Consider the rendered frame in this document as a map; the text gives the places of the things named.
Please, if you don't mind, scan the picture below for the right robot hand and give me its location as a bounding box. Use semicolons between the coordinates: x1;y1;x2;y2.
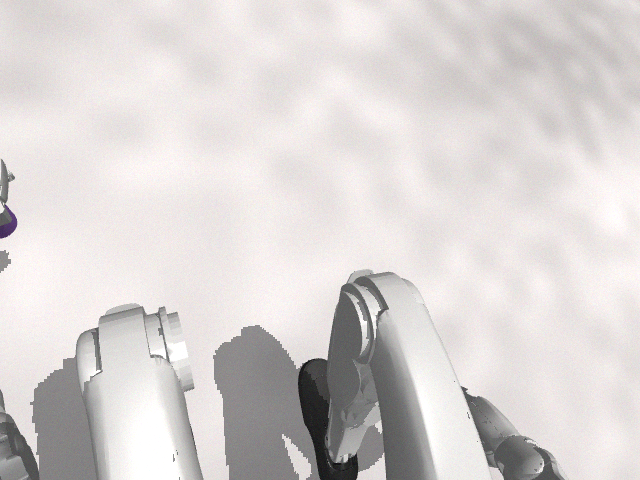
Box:
461;386;521;468

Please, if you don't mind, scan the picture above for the can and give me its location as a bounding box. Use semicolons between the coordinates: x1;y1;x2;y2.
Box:
0;204;17;239

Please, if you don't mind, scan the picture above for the right robot foot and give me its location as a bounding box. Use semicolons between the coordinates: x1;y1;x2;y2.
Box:
298;358;358;480

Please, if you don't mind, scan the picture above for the left robot arm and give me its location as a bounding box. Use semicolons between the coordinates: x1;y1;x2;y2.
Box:
0;390;40;480

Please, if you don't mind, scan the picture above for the right robot arm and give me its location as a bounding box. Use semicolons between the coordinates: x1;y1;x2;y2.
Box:
494;436;569;480

